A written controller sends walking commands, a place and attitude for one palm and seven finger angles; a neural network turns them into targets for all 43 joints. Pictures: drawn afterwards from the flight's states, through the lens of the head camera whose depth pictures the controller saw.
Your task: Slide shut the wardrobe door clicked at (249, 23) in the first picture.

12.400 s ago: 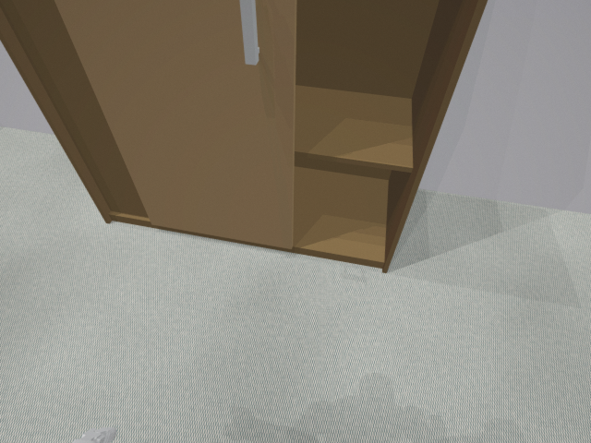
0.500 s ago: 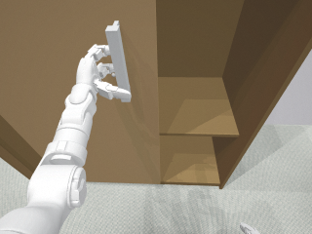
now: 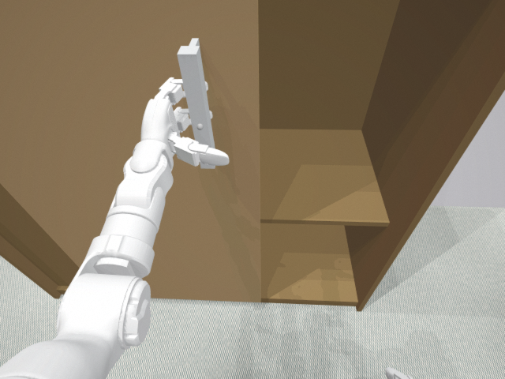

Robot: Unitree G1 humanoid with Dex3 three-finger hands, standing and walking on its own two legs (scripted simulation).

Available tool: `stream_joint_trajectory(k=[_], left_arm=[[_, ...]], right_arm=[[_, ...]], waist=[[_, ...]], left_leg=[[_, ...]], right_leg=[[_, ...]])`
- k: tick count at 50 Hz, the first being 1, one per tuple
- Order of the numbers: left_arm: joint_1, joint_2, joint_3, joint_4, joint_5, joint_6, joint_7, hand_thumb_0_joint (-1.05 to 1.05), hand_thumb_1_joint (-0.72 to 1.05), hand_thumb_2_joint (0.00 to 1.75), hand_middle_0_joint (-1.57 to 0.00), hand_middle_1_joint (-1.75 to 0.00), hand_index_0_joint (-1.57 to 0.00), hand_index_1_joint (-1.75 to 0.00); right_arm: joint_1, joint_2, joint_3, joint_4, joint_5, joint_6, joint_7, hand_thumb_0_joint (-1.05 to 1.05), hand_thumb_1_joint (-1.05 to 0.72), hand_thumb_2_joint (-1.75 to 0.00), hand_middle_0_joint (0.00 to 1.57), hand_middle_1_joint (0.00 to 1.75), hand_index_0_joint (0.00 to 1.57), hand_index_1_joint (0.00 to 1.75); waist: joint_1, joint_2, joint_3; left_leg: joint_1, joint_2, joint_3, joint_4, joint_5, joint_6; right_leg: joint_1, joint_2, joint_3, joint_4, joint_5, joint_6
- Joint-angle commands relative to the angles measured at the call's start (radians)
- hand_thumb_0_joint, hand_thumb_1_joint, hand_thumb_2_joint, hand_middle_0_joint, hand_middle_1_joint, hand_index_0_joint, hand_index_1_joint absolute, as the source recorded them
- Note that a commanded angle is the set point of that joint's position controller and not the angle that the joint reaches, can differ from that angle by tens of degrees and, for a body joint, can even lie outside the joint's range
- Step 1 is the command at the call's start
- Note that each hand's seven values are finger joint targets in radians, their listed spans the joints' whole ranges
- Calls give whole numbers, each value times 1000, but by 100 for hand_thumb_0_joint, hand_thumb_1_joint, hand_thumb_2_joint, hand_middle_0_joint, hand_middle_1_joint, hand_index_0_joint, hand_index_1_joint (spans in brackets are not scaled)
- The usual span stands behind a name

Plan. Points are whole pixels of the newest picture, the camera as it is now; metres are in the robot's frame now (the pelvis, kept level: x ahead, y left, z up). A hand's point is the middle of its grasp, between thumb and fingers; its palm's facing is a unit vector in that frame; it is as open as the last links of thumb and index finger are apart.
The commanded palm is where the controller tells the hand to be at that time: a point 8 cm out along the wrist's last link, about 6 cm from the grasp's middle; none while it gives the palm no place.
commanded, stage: slide the fingers in behind the handle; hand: left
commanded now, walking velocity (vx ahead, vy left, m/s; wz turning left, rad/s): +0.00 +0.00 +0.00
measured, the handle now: (202, 108) +0.51 +0.09 +0.18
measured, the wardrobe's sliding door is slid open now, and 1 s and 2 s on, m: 0.38 0.38 0.38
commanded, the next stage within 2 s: grip the handle and tug to test in 0.56 s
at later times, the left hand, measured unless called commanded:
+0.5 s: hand (200, 125) +0.46 +0.09 +0.19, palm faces -0.03 -1.00 +0.00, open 13.9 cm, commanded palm +0.43 +0.14 +0.19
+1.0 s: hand (205, 126) +0.45 +0.08 +0.19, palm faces -0.04 -1.00 -0.01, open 11.2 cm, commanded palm +0.43 +0.13 +0.19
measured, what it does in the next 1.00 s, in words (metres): stands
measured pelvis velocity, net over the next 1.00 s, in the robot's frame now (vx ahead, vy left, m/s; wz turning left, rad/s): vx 0.00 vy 0.00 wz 0.00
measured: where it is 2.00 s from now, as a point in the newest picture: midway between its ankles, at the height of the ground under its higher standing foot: outside the picture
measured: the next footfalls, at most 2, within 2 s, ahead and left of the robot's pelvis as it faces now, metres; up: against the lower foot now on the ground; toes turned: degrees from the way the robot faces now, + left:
none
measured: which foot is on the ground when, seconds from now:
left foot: down 0.00-1.00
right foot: down 0.00-1.00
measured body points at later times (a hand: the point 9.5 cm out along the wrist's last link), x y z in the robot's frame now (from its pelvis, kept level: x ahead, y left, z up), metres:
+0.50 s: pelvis +0.00 +0.00 +0.00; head +0.01 -0.02 +0.45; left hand +0.45 +0.14 +0.19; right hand +0.07 -0.25 -0.12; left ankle -0.03 +0.11 -0.74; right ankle +0.02 -0.11 -0.74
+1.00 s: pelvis +0.00 +0.00 +0.00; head +0.01 -0.02 +0.45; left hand +0.45 +0.13 +0.19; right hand +0.09 -0.25 -0.12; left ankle -0.03 +0.11 -0.74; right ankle +0.02 -0.11 -0.74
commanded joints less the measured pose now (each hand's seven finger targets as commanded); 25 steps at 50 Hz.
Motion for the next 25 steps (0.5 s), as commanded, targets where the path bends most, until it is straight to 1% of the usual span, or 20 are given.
stream_joint_trajectory(k=[1,2,4,5,7,8,9,10,12,13,14,15,16,18,19,20,21,22,24,25], left_arm=[[-552,128,1,-235,-3,-66,19,0,-50,30,-30,-120,-30,-120],[-551,139,13,-238,-3,-67,23,0,-50,30,-30,-120,-30,-120],[-583,101,-22,-249,-2,-75,26,0,-50,30,-30,-120,-30,-120],[-567,121,0,-218,-3,-75,34,0,-50,30,-30,-120,-30,-120],[-575,144,20,-191,0,-77,40,0,-50,30,-30,-120,-30,-120],[-583,151,24,-176,5,-78,43,0,-50,30,-30,-120,-30,-120],[-591,142,18,-155,8,-78,45,0,-50,30,-30,-120,-30,-120],[-582,178,43,-129,15,-82,51,0,-50,30,-30,-120,-30,-120],[-591,189,53,-115,21,-90,49,0,-50,30,-30,-120,-30,-120],[-606,180,48,-105,19,-94,47,0,-50,30,-30,-120,-30,-120],[-618,199,62,-112,18,-105,43,0,-50,30,-30,-120,-30,-120],[-576,223,87,-88,18,-109,40,0,-50,30,-30,-120,-30,-120],[-587,236,96,-103,14,-117,34,0,-50,30,-30,-120,-30,-120],[-583,201,70,-139,8,-123,20,0,-50,30,-30,-120,-30,-120],[-580,209,75,-143,9,-126,18,0,-50,30,-30,-120,-30,-120],[-549,215,76,-145,12,-129,17,0,-50,30,-30,-120,-30,-120],[-543,209,75,-150,10,-126,15,0,-50,30,-30,-120,-30,-120],[-554,186,45,-167,10,-124,10,0,-50,30,-30,-120,-30,-120],[-566,152,15,-186,4,-116,3,0,-50,30,-30,-120,-30,-120],[-557,142,8,-193,1,-114,3,0,-50,30,-30,-120,-30,-120]], right_arm=[[-34,-116,-37,-114,6,-42,-10,0,-90,-90,20,30,20,30],[-30,-116,-37,-112,4,-45,-11,0,-90,-90,20,30,20,30],[-29,-111,-37,-107,4,-50,-10,0,-90,-90,20,30,20,30],[-25,-114,-38,-100,1,-49,-11,0,-90,-90,20,30,20,30],[-17,-117,-38,-94,1,-50,-12,0,-90,-90,20,30,20,30],[-17,-117,-36,-93,1,-50,-13,0,-90,-90,20,30,20,30],[-12,-116,-33,-90,0,-51,-12,0,-90,-90,20,30,20,30],[-4,-122,-35,-84,-3,-46,-13,0,-90,-90,20,30,20,30],[-1,-120,-33,-87,-2,-47,-13,0,-90,-90,20,30,20,30],[5,-120,-31,-90,-4,-49,-12,0,-90,-90,20,30,20,30],[10,-122,-35,-90,-4,-52,-12,0,-90,-90,20,30,20,30],[14,-127,-38,-89,-6,-47,-13,0,-90,-90,20,30,20,30],[16,-127,-36,-94,-5,-48,-13,0,-90,-90,20,30,20,30],[5,-119,-37,-105,-1,-52,-10,0,-90,-90,20,30,20,30],[10,-120,-39,-103,0,-54,-10,0,-90,-90,20,30,20,30],[10,-123,-41,-105,-2,-50,-9,0,-90,-90,20,30,20,30],[7,-123,-40,-109,1,-52,-8,0,-90,-90,20,30,20,30],[5,-120,-41,-109,4,-52,-7,0,-90,-90,20,30,20,30],[7,-121,-44,-108,6,-56,-6,0,-90,-90,20,30,20,30],[5,-123,-47,-110,6,-56,-7,0,-90,-90,20,30,20,30]], waist=[[-17,-71,-286],[-11,-62,-303],[-23,-60,-315],[-17,-74,-299],[-20,-113,-307],[-20,-90,-295],[-25,-93,-290],[-19,-110,-283],[-17,-74,-294],[-22,-90,-297],[-22,-90,-315],[-12,-118,-316],[-12,-116,-325],[-12,-67,-341],[-12,-84,-345],[-1,-65,-342],[-7,-75,-335],[-15,-64,-332],[-24,-78,-319],[-20,-80,-324]], left_leg=[[66,0,-46,-36,252,15],[71,0,-48,-34,258,14],[90,1,-49,-30,272,12],[75,2,-48,-30,260,13],[60,1,-49,-34,241,15],[54,-1,-46,-34,233,15],[48,-2,-46,-34,225,16],[32,0,-48,-37,218,16],[32,-3,-41,-34,228,16],[27,-4,-43,-34,225,16],[30,-4,-39,-30,232,18],[21,-1,-40,-30,239,18],[17,-2,-39,-33,242,19],[36,-5,-31,-27,262,17],[40,-3,-33,-25,268,18],[34,-3,-33,-29,279,16],[41,-2,-31,-27,277,19],[46,-2,-28,-29,264,18],[56,1,-35,-30,258,18],[62,2,-38,-30,269,17]], right_leg=[[136,12,20,-35,257,-8],[141,12,20,-31,258,-9],[132,13,18,-28,267,-9],[132,11,18,-33,253,-8],[138,13,20,-31,245,-4],[131,11,22,-32,239,-5],[126,10,24,-33,235,-4],[134,8,22,-35,221,-5],[138,8,28,-29,243,-6],[142,8,27,-28,247,-5],[152,7,31,-26,261,-4],[165,7,28,-25,263,-5],[178,8,31,-24,277,-3],[180,8,34,-21,305,-5],[181,10,30,-20,308,-5],[193,7,29,-20,309,-9],[183,11,30,-23,316,-7],[173,11,30,-28,303,-5],[154,14,24,-31,290,-6],[159,13,21,-31,288,-8]])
